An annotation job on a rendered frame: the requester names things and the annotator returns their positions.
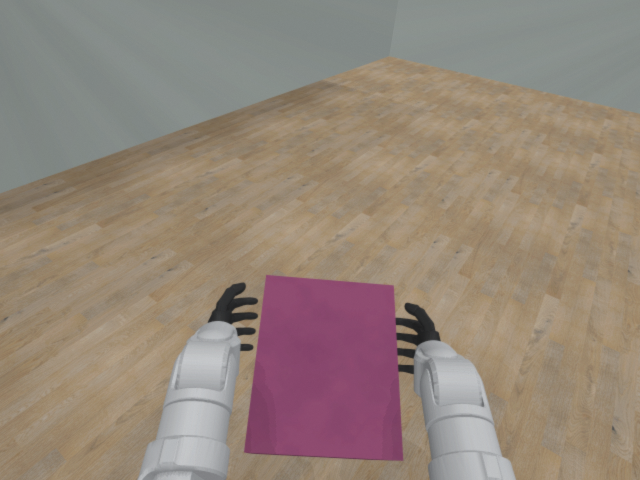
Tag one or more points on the carton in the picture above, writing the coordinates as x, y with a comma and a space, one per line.
326, 380

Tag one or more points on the right robot forearm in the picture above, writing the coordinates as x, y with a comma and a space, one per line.
462, 438

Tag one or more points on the left robot forearm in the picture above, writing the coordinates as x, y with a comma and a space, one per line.
192, 434

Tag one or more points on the right robot hand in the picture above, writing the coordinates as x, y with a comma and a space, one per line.
425, 329

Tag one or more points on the left robot hand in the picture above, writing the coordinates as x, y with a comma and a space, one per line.
227, 304

